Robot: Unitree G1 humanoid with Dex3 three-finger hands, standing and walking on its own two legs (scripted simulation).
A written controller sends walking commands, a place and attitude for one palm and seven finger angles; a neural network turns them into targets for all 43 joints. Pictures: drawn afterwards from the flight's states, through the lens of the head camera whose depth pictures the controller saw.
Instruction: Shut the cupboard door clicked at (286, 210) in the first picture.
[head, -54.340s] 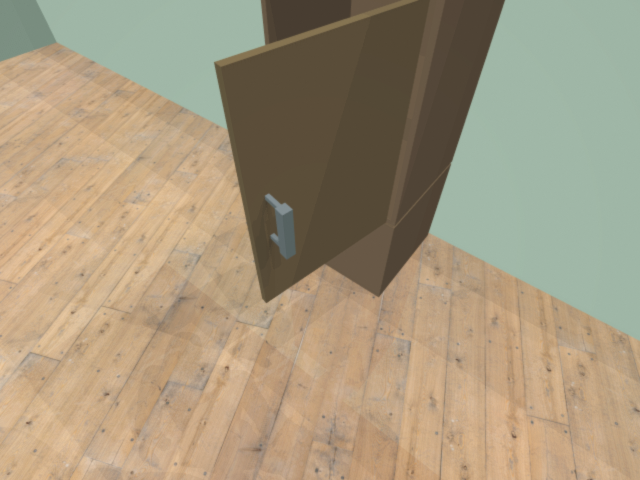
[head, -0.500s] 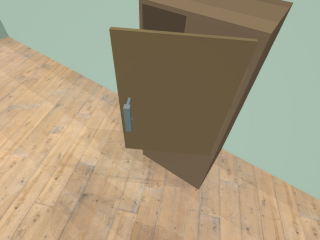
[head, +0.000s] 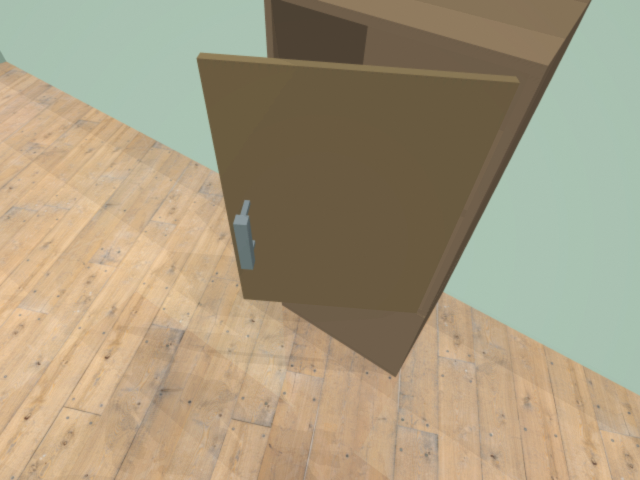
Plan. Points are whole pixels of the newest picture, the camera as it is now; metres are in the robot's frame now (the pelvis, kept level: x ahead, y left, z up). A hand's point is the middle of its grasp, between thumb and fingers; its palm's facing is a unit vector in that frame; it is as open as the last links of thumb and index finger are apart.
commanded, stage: shuffle to correct the standing spot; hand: left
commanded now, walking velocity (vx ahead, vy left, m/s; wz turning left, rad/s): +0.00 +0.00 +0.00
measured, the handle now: (247, 235) +0.54 +0.17 -0.08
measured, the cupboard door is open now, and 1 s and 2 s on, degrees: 30 30 30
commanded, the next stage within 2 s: come to a stop and stand still in 0.28 s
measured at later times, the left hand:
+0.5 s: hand out of the picture +0.03 +0.15 -0.19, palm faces -0.02 -0.99 -0.16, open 7.3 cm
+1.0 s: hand out of the picture +0.07 +0.21 -0.17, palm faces -0.01 -0.96 -0.29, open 7.3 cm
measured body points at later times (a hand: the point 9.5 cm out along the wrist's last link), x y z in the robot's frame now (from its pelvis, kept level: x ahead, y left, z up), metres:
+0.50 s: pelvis +0.06 -0.01 -0.01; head +0.06 +0.00 +0.44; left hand +0.03 +0.21 -0.18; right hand +0.05 -0.23 -0.17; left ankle +0.04 +0.08 -0.74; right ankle +0.00 -0.14 -0.74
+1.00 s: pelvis +0.00 -0.01 -0.01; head -0.01 +0.00 +0.43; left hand +0.07 +0.26 -0.15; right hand +0.07 -0.26 -0.15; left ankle +0.04 +0.08 -0.74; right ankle +0.00 -0.14 -0.74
